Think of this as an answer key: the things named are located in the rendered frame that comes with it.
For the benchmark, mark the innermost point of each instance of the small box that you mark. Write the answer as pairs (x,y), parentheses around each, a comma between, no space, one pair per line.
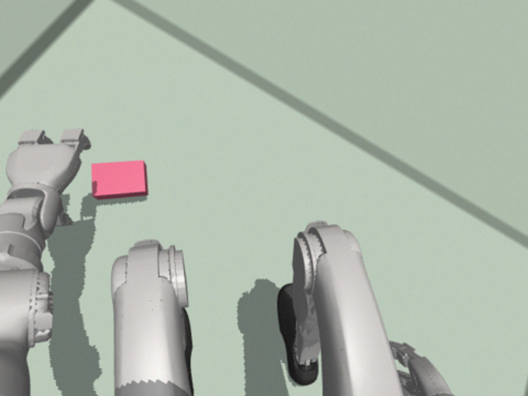
(119,180)

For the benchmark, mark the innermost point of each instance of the left robot hand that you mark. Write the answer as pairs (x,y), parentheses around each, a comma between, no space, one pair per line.
(38,160)

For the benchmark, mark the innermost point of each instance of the right robot foot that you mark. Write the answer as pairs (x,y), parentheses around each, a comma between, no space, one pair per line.
(301,374)

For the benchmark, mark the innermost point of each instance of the right robot hand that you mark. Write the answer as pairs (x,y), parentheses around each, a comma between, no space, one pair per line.
(424,379)

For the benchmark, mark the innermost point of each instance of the left robot arm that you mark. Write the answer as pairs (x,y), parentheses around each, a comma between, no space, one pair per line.
(27,218)

